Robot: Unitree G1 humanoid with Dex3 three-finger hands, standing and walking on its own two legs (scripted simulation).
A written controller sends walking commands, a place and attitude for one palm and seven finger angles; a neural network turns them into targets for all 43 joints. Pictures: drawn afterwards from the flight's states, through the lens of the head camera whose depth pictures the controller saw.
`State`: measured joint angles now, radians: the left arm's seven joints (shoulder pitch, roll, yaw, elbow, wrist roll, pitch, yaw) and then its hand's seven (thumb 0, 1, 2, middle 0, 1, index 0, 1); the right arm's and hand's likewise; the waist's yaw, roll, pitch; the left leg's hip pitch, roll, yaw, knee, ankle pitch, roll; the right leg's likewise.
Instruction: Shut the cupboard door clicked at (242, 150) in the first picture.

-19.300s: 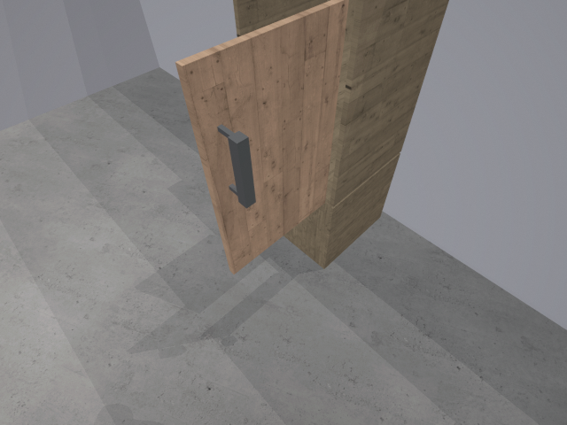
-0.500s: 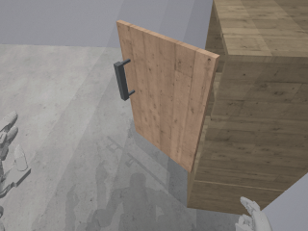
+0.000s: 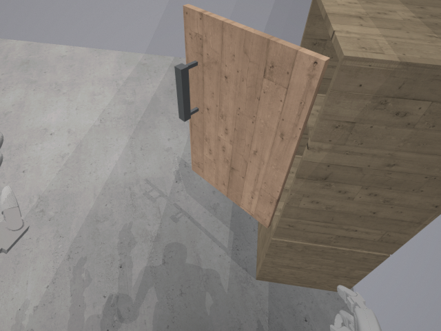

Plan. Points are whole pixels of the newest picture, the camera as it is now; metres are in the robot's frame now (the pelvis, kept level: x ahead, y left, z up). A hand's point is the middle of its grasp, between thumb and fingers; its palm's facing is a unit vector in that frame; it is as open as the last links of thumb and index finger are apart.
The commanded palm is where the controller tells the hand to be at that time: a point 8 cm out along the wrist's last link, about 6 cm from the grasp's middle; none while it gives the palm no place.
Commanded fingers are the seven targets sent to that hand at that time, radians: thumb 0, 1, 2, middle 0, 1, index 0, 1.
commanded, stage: step back with the hand held close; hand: left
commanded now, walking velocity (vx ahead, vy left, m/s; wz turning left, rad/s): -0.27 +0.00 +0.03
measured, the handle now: (189, 91) +0.70 +0.14 +0.06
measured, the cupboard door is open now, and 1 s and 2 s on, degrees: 55 55 55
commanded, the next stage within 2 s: stop stepping back and stand still in 0.88 s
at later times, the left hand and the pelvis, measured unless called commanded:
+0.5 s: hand (4, 235) +0.18 +0.27 +0.19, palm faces +0.46 -0.76 -0.45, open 7.4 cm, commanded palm +0.11 +0.30 +0.19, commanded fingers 0.00 0.90 0.90 -0.20 -0.30 -0.20 -0.30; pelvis -0.02 +0.00 +0.00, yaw +2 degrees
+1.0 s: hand out of the picture +0.08 +0.21 +0.19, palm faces +0.35 -0.82 -0.45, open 7.4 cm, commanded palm +0.02 +0.25 +0.19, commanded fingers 0.00 0.90 0.90 -0.20 -0.30 -0.20 -0.30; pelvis -0.13 -0.04 +0.01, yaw -3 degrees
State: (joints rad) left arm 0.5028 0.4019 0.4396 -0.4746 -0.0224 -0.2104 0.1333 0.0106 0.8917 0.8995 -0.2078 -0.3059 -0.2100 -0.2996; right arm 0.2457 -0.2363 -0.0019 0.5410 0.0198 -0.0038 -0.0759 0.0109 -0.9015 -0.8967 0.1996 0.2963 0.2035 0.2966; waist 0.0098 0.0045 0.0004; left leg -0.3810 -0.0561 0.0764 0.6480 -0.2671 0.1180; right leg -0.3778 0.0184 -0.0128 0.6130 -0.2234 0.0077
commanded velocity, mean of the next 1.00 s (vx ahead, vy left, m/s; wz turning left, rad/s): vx -0.38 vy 0.00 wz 0.05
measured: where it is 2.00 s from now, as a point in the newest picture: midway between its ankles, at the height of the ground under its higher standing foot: outside the picture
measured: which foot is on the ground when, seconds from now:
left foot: down 0.00-0.80, up 0.82-0.94, down 0.96-1.00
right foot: down 0.00-0.38, up 0.40-0.68, down 0.70-1.00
